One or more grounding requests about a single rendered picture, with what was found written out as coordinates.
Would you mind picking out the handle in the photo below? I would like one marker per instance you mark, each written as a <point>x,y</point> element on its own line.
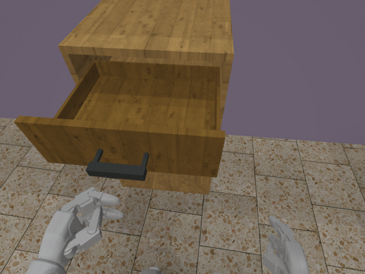
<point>118,171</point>

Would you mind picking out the robot right hand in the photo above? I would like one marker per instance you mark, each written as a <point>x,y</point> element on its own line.
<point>290,257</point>

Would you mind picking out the cabinet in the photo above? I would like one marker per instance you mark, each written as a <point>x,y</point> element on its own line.
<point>177,32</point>

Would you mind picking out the robot left hand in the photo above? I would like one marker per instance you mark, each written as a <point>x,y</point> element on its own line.
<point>57,244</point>

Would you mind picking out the drawer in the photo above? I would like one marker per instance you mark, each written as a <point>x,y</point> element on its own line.
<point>170,111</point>

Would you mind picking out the robot left forearm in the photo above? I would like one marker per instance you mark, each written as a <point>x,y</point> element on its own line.
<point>42,266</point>

